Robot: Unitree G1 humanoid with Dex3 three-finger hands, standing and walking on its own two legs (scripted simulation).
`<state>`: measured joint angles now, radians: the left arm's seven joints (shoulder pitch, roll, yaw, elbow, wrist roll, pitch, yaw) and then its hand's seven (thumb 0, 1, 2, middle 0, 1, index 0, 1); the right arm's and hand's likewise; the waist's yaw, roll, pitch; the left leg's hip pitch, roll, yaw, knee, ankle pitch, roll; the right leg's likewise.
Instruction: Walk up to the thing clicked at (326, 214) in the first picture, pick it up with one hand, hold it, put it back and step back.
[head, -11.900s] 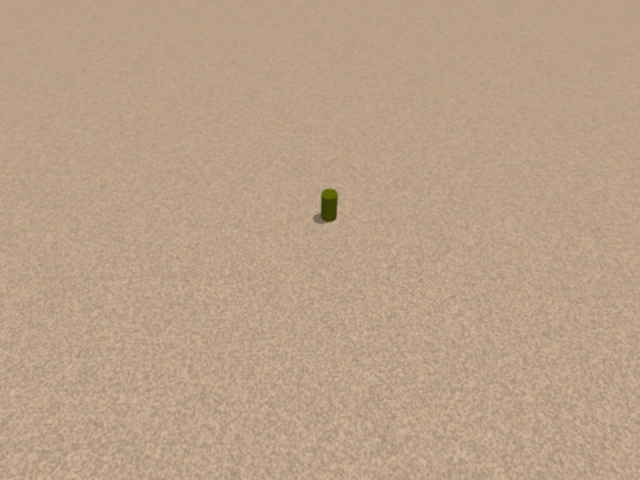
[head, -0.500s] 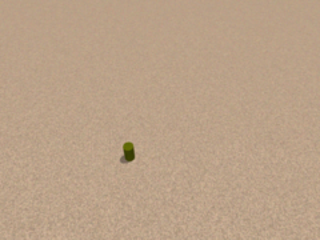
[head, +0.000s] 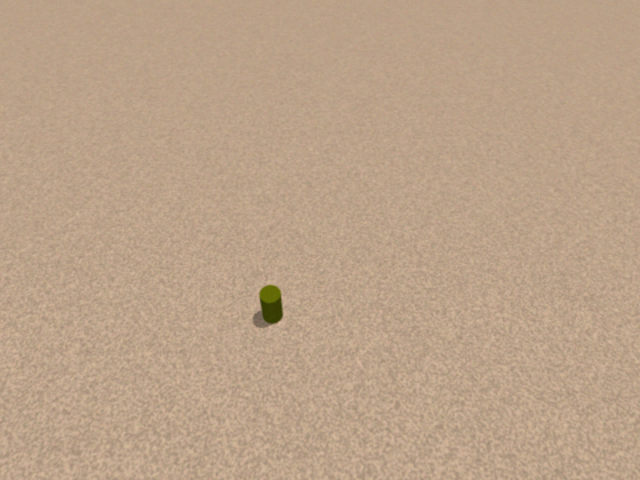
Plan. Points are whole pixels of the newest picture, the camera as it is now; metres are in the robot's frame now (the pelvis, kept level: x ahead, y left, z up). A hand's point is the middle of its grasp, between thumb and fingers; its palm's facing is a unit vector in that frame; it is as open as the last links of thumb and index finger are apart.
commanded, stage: walk up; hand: left
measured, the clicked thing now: (271, 304) +0.79 +0.19 -0.70
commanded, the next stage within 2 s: stand in 0.30 s
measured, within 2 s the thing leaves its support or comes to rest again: neither
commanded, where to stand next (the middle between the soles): +0.45 -0.01 m, yaw -1 degrees
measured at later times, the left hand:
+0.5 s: hand out of the picture +0.08 +0.24 -0.15, palm faces +0.00 -0.94 -0.33, open 7.4 cm
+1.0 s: hand out of the picture +0.03 +0.24 -0.15, palm faces -0.02 -0.94 -0.34, open 7.4 cm
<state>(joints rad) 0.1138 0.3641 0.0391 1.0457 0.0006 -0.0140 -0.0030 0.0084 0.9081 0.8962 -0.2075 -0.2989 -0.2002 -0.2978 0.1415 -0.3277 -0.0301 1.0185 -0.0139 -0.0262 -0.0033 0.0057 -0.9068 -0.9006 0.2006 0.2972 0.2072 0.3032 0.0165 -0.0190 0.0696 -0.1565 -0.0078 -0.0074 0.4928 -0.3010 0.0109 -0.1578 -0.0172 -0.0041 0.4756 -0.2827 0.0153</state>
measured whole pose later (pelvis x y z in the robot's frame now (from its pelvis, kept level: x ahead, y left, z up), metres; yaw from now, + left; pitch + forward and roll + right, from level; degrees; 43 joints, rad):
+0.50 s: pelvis -0.01 -0.01 +0.01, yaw +0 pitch -3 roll +0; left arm 0.07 0.34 0.01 1.11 0.00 -0.01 0.00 0.01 0.91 0.90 -0.21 -0.30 -0.20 -0.30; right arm 0.06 -0.34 -0.02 1.09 -0.01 -0.01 0.00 0.01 -0.91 -0.90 0.20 0.30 0.21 0.30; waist 0.01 -0.01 0.08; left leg -0.08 0.00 -0.01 0.34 -0.21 0.00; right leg -0.09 -0.01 0.00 0.34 -0.20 0.01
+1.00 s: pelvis -0.04 -0.01 +0.01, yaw +0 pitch -3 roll +0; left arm 0.13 0.36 0.00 1.14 0.01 -0.01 -0.01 0.01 0.91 0.90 -0.21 -0.30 -0.20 -0.30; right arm 0.14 -0.35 -0.01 1.14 -0.01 -0.01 0.02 0.01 -0.91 -0.90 0.20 0.30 0.20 0.30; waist 0.00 0.00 0.05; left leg -0.11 0.01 -0.01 0.32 -0.16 -0.01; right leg -0.12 0.00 -0.01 0.32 -0.15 0.00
